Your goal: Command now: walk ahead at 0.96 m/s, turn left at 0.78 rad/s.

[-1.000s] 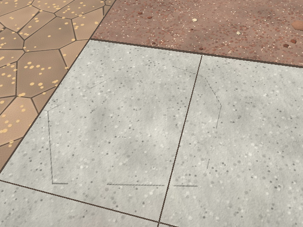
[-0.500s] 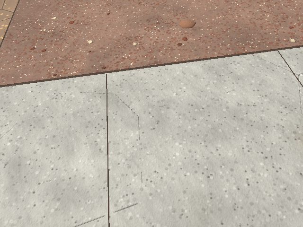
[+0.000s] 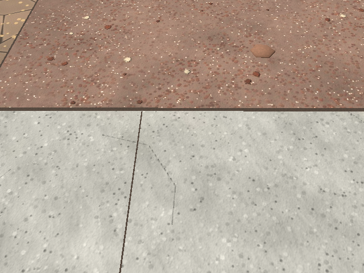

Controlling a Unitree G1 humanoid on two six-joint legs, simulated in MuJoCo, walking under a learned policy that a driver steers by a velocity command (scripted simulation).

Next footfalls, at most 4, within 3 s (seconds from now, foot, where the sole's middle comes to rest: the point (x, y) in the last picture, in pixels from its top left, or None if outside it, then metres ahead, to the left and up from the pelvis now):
0.36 right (218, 241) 0.58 -0.11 -0.74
0.82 left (131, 167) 0.92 0.22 -0.74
1.22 right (157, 114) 1.23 0.10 -0.74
1.68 left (120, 104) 1.31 0.29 -0.74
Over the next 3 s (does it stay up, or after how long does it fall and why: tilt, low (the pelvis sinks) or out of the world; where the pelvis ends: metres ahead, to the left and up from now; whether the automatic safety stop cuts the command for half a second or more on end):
stays up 1.10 0.20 0.04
